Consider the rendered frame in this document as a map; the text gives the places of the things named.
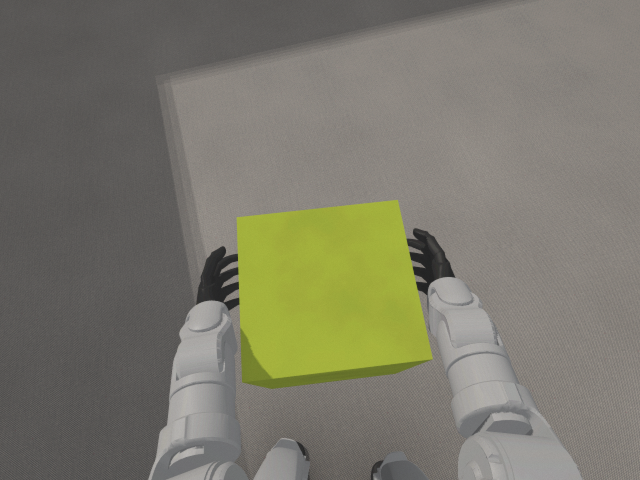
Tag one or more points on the right robot forearm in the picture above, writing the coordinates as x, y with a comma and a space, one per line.
487, 395

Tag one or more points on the carton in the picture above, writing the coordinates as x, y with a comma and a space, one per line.
327, 294

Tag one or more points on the robot left thigh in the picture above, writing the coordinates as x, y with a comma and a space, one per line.
283, 464

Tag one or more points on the robot right hand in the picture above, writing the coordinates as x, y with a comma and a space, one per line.
433, 259

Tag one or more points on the left robot forearm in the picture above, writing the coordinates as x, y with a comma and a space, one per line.
201, 426

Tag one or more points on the right robot upper arm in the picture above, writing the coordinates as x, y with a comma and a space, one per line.
503, 456

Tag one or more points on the right robot shin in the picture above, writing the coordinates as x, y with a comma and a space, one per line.
393, 456

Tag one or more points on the robot left hand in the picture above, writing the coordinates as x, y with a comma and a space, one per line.
211, 280

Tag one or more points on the left robot upper arm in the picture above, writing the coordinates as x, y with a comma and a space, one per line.
217, 470

